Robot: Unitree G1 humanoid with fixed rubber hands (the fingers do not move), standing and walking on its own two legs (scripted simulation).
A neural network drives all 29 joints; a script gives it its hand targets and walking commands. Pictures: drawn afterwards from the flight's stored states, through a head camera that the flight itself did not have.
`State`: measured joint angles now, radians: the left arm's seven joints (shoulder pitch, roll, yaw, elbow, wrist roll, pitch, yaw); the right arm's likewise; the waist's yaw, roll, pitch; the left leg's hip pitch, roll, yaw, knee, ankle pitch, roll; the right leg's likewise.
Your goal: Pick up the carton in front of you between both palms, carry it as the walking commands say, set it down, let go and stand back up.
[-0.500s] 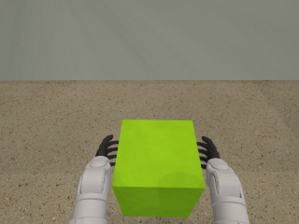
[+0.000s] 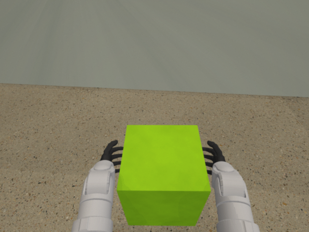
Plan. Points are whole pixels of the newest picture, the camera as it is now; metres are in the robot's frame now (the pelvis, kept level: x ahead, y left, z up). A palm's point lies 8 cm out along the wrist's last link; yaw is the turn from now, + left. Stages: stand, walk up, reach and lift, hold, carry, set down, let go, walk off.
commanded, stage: set down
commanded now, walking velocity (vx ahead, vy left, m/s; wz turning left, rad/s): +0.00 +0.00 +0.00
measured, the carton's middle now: (161, 176) +0.31 +0.00 -0.04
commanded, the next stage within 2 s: none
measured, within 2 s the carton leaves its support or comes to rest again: neither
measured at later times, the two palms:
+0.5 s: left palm (122, 168) +0.35 +0.13 -0.05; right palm (213, 173) +0.34 -0.17 -0.06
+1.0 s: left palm (133, 180) +0.41 +0.12 -0.22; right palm (206, 186) +0.39 -0.18 -0.22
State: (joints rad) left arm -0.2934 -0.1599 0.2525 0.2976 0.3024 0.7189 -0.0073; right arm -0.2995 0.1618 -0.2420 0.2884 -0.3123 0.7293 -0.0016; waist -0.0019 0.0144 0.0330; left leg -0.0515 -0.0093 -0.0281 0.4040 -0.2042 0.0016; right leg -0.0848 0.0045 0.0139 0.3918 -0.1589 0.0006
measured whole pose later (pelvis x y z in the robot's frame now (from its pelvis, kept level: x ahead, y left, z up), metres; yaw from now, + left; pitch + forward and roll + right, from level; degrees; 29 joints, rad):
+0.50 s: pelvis -0.02 -0.01 -0.03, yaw +1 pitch +7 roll +0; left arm -0.63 -0.17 0.53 0.63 0.47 0.35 -0.04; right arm -0.60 0.20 -0.53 0.56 -0.46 0.37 0.02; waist -0.03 0.02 0.12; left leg -0.55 -0.05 -0.10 0.72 -0.29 -0.01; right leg -0.58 0.05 0.05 0.69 -0.24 -0.01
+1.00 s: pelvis -0.02 +0.00 -0.15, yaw +1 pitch +40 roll +0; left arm -0.76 -0.13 0.43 0.61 0.24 0.23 0.07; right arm -0.75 0.09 -0.51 0.57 -0.27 0.25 0.01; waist -0.06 0.04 -0.18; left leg -1.50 -0.11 -0.08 1.27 -0.45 -0.01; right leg -1.53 0.07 0.09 1.25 -0.41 0.03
